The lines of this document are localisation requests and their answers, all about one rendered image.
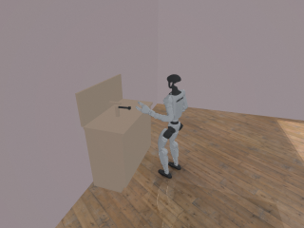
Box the humanoid robot torso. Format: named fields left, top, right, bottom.
left=166, top=93, right=183, bottom=134

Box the robot right upper arm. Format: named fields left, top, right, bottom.
left=180, top=89, right=188, bottom=110

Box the robot left hand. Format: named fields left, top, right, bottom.
left=135, top=102, right=151, bottom=114

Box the tap lever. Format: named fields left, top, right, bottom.
left=118, top=106, right=131, bottom=110

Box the right robot shin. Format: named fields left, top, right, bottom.
left=169, top=142, right=179, bottom=166

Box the counter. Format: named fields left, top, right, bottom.
left=75, top=74, right=153, bottom=193

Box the robot left upper arm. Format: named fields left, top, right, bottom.
left=163, top=95, right=174, bottom=123

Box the left robot forearm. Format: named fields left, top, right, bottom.
left=148, top=109, right=172, bottom=123

